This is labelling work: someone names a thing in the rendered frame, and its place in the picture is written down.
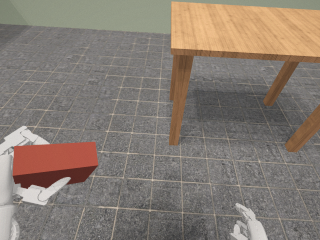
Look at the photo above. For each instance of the table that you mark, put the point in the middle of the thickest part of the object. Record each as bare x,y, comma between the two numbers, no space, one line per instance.
242,32

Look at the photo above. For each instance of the robot right hand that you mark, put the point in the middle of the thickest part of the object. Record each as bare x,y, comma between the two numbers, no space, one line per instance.
254,230

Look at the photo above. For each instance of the sponge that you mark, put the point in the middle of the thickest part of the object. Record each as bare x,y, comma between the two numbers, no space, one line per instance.
44,164

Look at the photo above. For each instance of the robot left hand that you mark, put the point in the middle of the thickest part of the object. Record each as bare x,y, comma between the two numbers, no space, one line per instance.
34,195

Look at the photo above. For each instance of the robot left forearm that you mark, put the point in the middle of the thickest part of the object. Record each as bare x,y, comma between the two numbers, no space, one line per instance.
9,228

